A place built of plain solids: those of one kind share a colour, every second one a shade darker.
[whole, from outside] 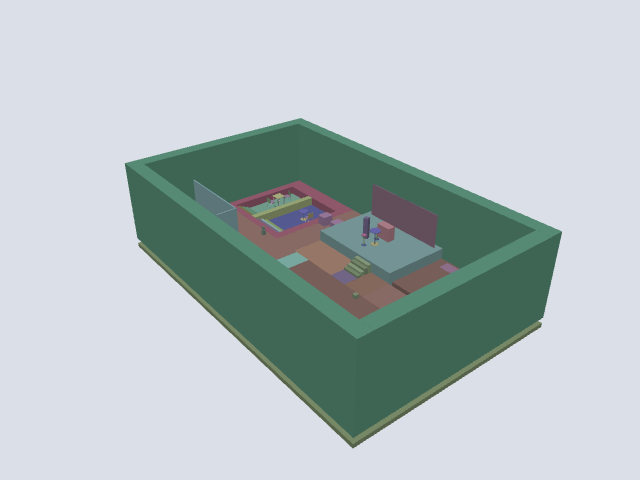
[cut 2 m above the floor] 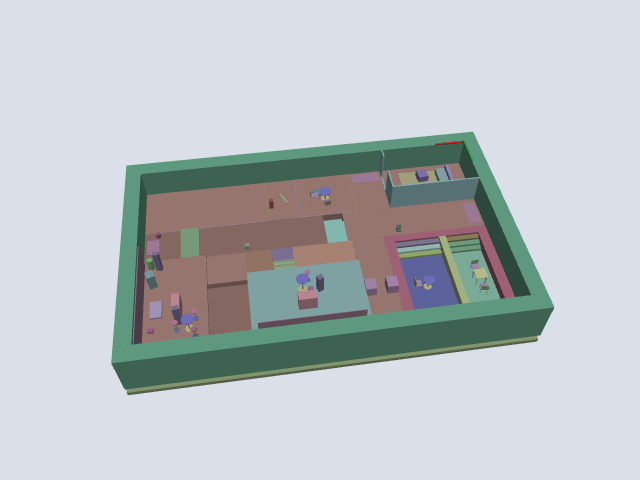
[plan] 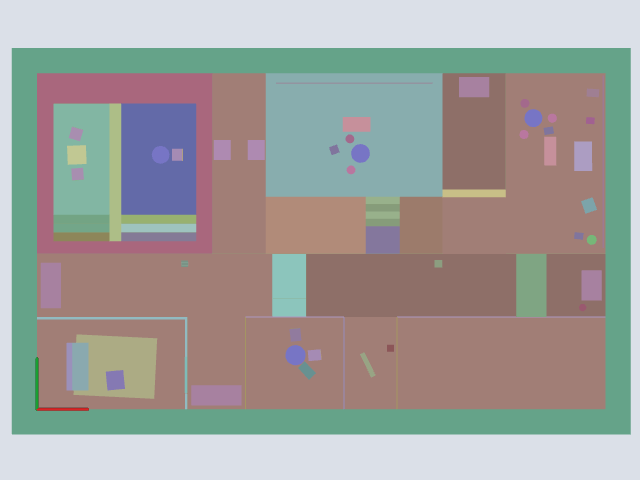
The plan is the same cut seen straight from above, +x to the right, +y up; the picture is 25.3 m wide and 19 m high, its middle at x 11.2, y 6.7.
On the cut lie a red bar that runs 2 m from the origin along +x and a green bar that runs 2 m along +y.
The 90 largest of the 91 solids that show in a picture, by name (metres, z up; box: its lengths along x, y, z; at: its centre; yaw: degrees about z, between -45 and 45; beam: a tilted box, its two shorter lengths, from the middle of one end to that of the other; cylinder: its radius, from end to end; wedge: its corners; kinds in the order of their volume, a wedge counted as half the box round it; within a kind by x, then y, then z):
{
 "wall_1": {"box": [1.0, 13.3, 6.0], "at": [-0.5, 6.65, 2.0]},
 "wall_2": {"box": [24.5, 1.0, 6.0], "at": [11.25, -0.5, 2.0]},
 "wall_3": {"box": [24.5, 1.0, 6.0], "at": [11.25, 13.8, 2.0]},
 "wall_4": {"box": [1.0, 13.3, 6.0], "at": [23.0, 6.65, 2.0]},
 "floor_1": {"box": [5.95, 3.65, 1.0], "at": [2.98, 1.82, -0.5]},
 "floor_2": {"box": [9.31, 2.5, 1.0], "at": [4.66, 4.9, -0.5]},
 "floor_3": {"box": [2.3, 3.65, 1.0], "at": [7.1, 1.82, -0.5]},
 "floor_4": {"box": [2.1, 7.15, 1.0], "at": [8.0, 9.72, -0.5]},
 "floor_5": {"box": [3.9, 3.65, 1.01], "at": [10.2, 1.82, -0.5]},
 "floor_6": {"box": [2.1, 3.65, 1.0], "at": [13.2, 1.82, -0.5]},
 "floor_7": {"box": [11.85, 2.5, 1.0], "at": [16.57, 4.9, -0.5]},
 "floor_8": {"box": [2.5, 2.24, 1.0], "at": [17.3, 7.27, -0.5]},
 "floor_9": {"box": [2.5, 4.6, 1.0], "at": [17.3, 11.0, -0.5]},
 "floor_10": {"box": [8.25, 3.65, 1.0], "at": [18.38, 1.82, -0.5]},
 "floor_11": {"box": [3.95, 7.15, 1.16], "at": [20.52, 9.72, -0.42]},
 "floor_base_1": {"box": [24.5, 15.3, 0.3], "at": [11.25, 6.65, -1.57]},
 "floor_deck_1": {"box": [7.0, 4.89, 1.77], "at": [12.55, 10.86, -0.11]},
 "floor_rim_1": {"box": [0.65, 5.45, 1.0], "at": [0.33, 9.38, -0.5]},
 "floor_rim_2": {"box": [6.95, 0.5, 1.0], "at": [3.48, 6.4, -0.5]},
 "floor_rim_3": {"box": [6.95, 1.2, 1.0], "at": [3.48, 12.7, -0.5]},
 "floor_rim_4": {"box": [0.65, 5.45, 1.0], "at": [6.62, 9.38, -0.5]},
 "floor_fore_1": {"box": [3.96, 2.26, 1.0], "at": [11.03, 7.28, -0.5]},
 "floor_fore_2": {"box": [1.69, 2.26, 1.0], "at": [15.21, 7.28, -0.5]},
 "floor_pitb_1": {"box": [2.97, 4.4, 0.38], "at": [4.82, 9.9, -0.81]},
 "floor_pita_1": {"box": [2.22, 4.4, 0.38], "at": [1.76, 9.9, -0.81]},
 "floor_hatch_1": {"box": [1.34, 0.74, 0.8], "at": [9.98, 4.02, -1.0]},
 "floor_hatch_2": {"box": [1.34, 1.76, 1.0], "at": [9.98, 5.27, -0.5]},
 "floor_plank_1": {"box": [0.46, 5.45, 1.0], "at": [3.1, 9.38, -0.5]},
 "part_1": {"box": [5.95, 0.1, 2.85], "at": [2.98, 3.6, 1.38]},
 "part_2": {"box": [0.1, 0.63, 2.85], "at": [5.9, 0.32, 1.38]},
 "part_3": {"box": [0.1, 1.47, 2.85], "at": [5.9, 2.81, 1.38]},
 "step_tread_1": {"box": [1.35, 0.29, 1.16], "at": [13.69, 7.39, -0.42]},
 "step_tread_2": {"box": [1.35, 0.29, 1.31], "at": [13.69, 7.68, -0.34]},
 "step_tread_3": {"box": [1.35, 0.29, 1.47], "at": [13.69, 7.97, -0.27]},
 "step_tread_4": {"box": [1.35, 0.29, 1.62], "at": [13.69, 8.27, -0.19]},
 "back_1": {"box": [6.2, 0.04, 2.45], "at": [12.55, 12.91, 2.0]},
 "back_2": {"box": [0.06, 6.83, 2.45], "at": [22.41, 9.79, 1.39]},
 "floor_before_steps_1": {"box": [1.35, 1.1, 1.0], "at": [13.69, 6.7, -0.5]},
 "counter_1": {"box": [1.1, 0.59, 1.01], "at": [12.65, 11.28, 1.28]},
 "counter_2": {"box": [0.48, 1.15, 1.05], "at": [20.31, 10.22, 0.69]},
 "step_down1b_1": {"box": [2.97, 0.35, 0.84], "at": [4.82, 6.83, -0.58]},
 "neck_1": {"box": [0.67, 0.8, 0.7], "at": [7.33, 10.26, 0.35]},
 "neck_2": {"box": [0.68, 0.8, 0.7], "at": [8.67, 10.26, 0.35]},
 "step_down2b_1": {"box": [2.97, 0.35, 0.69], "at": [4.82, 7.17, -0.66]},
 "step_down1a_1": {"box": [2.22, 0.35, 0.84], "at": [1.76, 6.83, -0.58]},
 "sofa_seat_1": {"box": [0.88, 1.9, 0.39], "at": [1.6, 1.69, 0.21]},
 "step_down3b_1": {"box": [2.97, 0.35, 0.54], "at": [4.82, 7.53, -0.73]},
 "step_down2a_1": {"box": [2.22, 0.35, 0.69], "at": [1.76, 7.17, -0.66]},
 "brochure_stand_1": {"box": [0.34, 0.33, 1.55], "at": [11.77, 10.27, 1.55], "yaw": 20.0},
 "brochure_stand_2": {"box": [0.38, 0.29, 1.56], "at": [20.25, 11.03, 0.94], "yaw": 9.3},
 "brochure_stand_3": {"box": [0.36, 0.27, 1.56], "at": [21.45, 6.86, 0.94], "yaw": -5.9},
 "low_rug_1": {"box": [3.2, 2.4, 0.06], "at": [3.1, 1.69, -0.02], "yaw": -2.8},
 "step_hump_1": {"box": [1.2, 2.5, 0.15], "at": [19.57, 4.9, 0.03]},
 "step_down3a_1": {"box": [2.22, 0.35, 0.54], "at": [1.76, 7.53, -0.73]},
 "floor_gap_1": {"box": [2.5, 0.31, 0.45], "at": [17.3, 8.54, -1.18]},
 "low_mat_1": {"box": [0.8, 1.8, 0.06], "at": [0.55, 4.9, -0.02]},
 "low_mat_2": {"box": [2.0, 0.8, 0.06], "at": [7.1, 0.55, -0.02]},
 "low_mat_3": {"box": [1.2, 0.8, 0.06], "at": [17.3, 12.75, -0.02]},
 "low_mat_4": {"box": [0.8, 1.2, 0.06], "at": [21.95, 4.9, -0.02]},
 "display_cube_1": {"box": [0.49, 0.53, 1.11], "at": [21.85, 8.06, 0.71], "yaw": 19.6},
 "low_1": {"box": [0.7, 0.75, 0.48], "at": [3.1, 1.15, 0.25], "yaw": 5.3},
 "pallet_1": {"box": [0.71, 1.17, 0.2], "at": [21.62, 10.01, 0.21], "yaw": 0.2},
 "sofa_back_1": {"box": [0.23, 1.9, 0.31], "at": [1.28, 1.69, 0.56]},
 "bin_1": {"cylinder": 0.2, "from": [21.96, 6.71, 0.16], "to": [21.96, 6.71, 0.97]},
 "top_1": {"cylinder": 0.35, "from": [4.89, 10.07, 0.07], "to": [4.89, 10.07, 0.1]},
 "top_2": {"cylinder": 0.4, "from": [10.23, 2.14, 0.7], "to": [10.23, 2.14, 0.73]},
 "top_3": {"cylinder": 0.37, "from": [12.8, 10.13, 1.8], "to": [12.8, 10.13, 1.83]},
 "top_4": {"cylinder": 0.35, "from": [19.65, 11.52, 1.12], "to": [19.65, 11.52, 1.16]},
 "edge_bin_1": {"box": [0.28, 0.28, 0.64], "at": [13.99, 2.42, 0.32]},
 "carton_folded_1": {"box": [0.38, 0.65, 0.17], "at": [10.68, 1.53, 0.04], "yaw": 43.1},
 "crate_1": {"box": [0.49, 0.32, 0.25], "at": [22.0, 12.52, 0.28], "yaw": -3.7},
 "low_stripN_1": {"box": [3.9, 0.04, 0.06], "at": [10.2, 3.65, -0.01]},
 "low_stripN_2": {"box": [8.25, 0.04, 0.06], "at": [18.38, 3.65, -0.02]},
 "edge_carton_1": {"box": [0.31, 0.31, 0.27], "at": [15.89, 5.76, 0.14]},
 "chair_seat_1": {"box": [0.44, 0.48, 0.05], "at": [5.56, 10.07, -0.17]},
 "chair_seat_2": {"box": [0.43, 0.52, 0.03], "at": [10.23, 2.95, 0.46], "yaw": 6.1},
 "chair_seat_3": {"box": [0.52, 0.43, 0.03], "at": [10.99, 2.14, 0.46], "yaw": 4.9},
 "znwwa_top_1": {"box": [0.75, 0.75, 0.04], "at": [1.57, 10.07, 0.1], "yaw": 2.2},
 "stool_high_seat_1": {"cylinder": 0.17, "from": [12.38, 10.7, 1.53], "to": [12.38, 10.7, 1.57]},
 "stool_high_seat_2": {"cylinder": 0.18, "from": [19.28, 10.88, 0.9], "to": [19.28, 10.88, 0.96]},
 "stool_high_seat_3": {"cylinder": 0.18, "from": [19.31, 12.11, 0.9], "to": [19.31, 12.11, 0.96]},
 "stool_high_seat_4": {"cylinder": 0.18, "from": [20.39, 11.52, 0.9], "to": [20.39, 11.52, 0.96]},
 "edge_bucket_1": {"cylinder": 0.14, "from": [21.6, 4.03, 0.0], "to": [21.6, 4.03, 0.31]},
 "inway_plank_1": {"box": [0.2, 1.02, 0.09], "at": [13.09, 1.76, -0.01], "yaw": 25.6},
 "parcel_1": {"box": [0.34, 0.27, 0.18], "at": [21.9, 11.42, 0.2], "yaw": -3.1},
 "low_stripW_1": {"box": [0.04, 3.65, 0.05], "at": [8.25, 1.82, -0.02]},
 "low_stripW_2": {"box": [0.04, 3.65, 0.06], "at": [14.25, 1.82, -0.02]},
 "znwwa_chair_seat_1": {"box": [0.47, 0.48, 0.03], "at": [1.54, 10.9, -0.17], "yaw": -16.1},
 "znwwa_chair_seat_2": {"box": [0.47, 0.48, 0.03], "at": [1.6, 9.3, -0.17], "yaw": 4.5},
 "low_threshold_1": {"box": [0.1, 1.45, 0.07], "at": [5.9, 1.35, -0.02]}
}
